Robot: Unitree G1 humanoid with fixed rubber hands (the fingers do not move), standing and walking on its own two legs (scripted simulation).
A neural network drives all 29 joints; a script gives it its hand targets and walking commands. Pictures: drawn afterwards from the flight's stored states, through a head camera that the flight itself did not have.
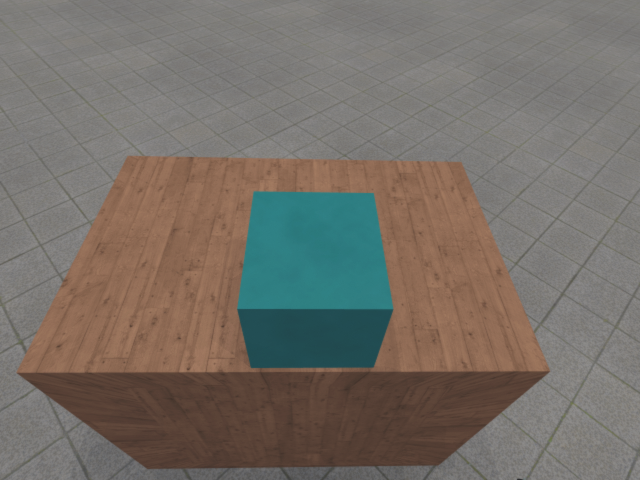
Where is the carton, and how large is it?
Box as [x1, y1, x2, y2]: [237, 191, 392, 367]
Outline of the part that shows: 254,191 237,307 251,367 373,367 392,311 392,303 373,193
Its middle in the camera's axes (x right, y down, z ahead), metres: -0.01 +0.06 +0.61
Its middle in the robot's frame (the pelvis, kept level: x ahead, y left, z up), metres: +0.42 +0.01 -0.03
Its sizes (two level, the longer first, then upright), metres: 0.215 0.192 0.174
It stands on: a pedestal, 0.67 m high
